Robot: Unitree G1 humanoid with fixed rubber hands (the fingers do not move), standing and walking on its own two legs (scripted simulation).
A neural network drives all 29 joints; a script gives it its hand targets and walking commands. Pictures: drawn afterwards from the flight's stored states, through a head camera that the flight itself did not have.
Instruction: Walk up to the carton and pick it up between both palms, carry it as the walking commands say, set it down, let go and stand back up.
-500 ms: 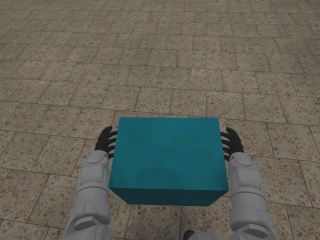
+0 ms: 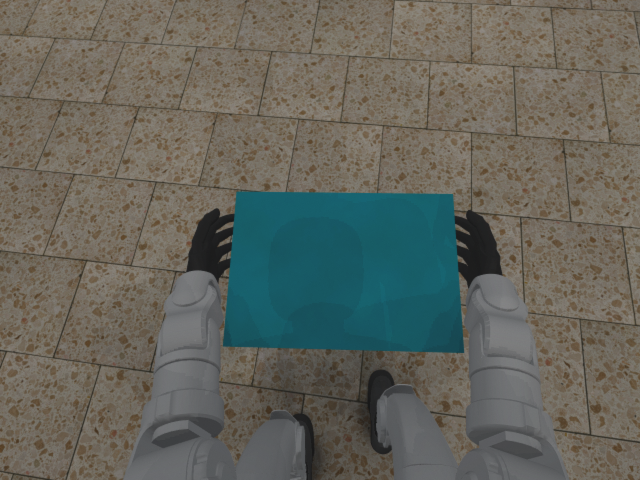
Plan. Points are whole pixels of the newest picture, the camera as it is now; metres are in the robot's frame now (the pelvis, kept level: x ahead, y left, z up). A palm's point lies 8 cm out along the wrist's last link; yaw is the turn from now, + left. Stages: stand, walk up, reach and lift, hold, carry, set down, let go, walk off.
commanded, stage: set down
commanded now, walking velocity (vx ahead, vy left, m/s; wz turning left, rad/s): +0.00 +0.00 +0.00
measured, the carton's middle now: (340, 283) +0.36 -0.03 -0.15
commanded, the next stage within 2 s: none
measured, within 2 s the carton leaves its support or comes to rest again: neither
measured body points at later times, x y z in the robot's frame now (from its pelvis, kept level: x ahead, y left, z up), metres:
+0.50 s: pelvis -0.03 +0.00 -0.08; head +0.20 -0.05 +0.30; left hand +0.42 +0.13 -0.15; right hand +0.39 -0.22 -0.16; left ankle +0.00 +0.10 -0.69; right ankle +0.10 -0.12 -0.69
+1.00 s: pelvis -0.04 +0.00 -0.16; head +0.23 -0.04 +0.20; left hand +0.44 +0.13 -0.25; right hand +0.41 -0.23 -0.26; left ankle +0.00 +0.10 -0.69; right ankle +0.10 -0.12 -0.69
